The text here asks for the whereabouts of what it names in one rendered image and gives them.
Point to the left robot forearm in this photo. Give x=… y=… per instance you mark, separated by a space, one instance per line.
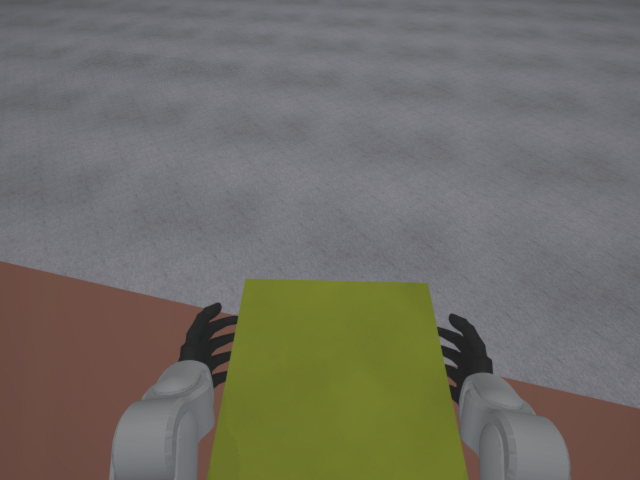
x=157 y=438

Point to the carton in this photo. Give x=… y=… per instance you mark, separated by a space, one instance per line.
x=336 y=380

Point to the robot left hand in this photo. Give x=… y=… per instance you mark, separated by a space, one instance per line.
x=198 y=347

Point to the robot right hand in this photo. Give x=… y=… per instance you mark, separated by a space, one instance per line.
x=472 y=357

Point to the right robot forearm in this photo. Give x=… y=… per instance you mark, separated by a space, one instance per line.
x=510 y=440

